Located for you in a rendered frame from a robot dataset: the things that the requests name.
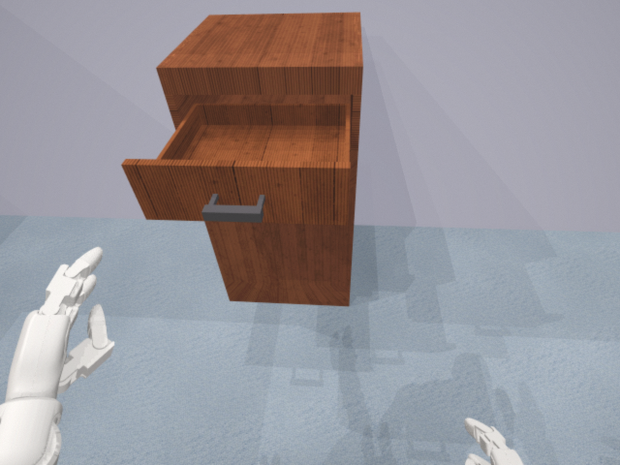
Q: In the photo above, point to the handle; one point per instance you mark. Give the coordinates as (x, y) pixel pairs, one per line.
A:
(233, 213)

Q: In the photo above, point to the cabinet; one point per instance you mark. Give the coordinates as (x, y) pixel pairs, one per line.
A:
(311, 58)

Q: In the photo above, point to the drawer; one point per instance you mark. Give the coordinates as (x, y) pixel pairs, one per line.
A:
(297, 155)

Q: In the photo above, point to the robot left hand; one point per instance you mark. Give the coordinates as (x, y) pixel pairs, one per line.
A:
(38, 368)

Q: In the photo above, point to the robot left forearm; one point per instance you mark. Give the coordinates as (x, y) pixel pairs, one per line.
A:
(29, 434)

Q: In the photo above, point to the robot right hand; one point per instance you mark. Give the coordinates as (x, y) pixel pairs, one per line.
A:
(492, 443)

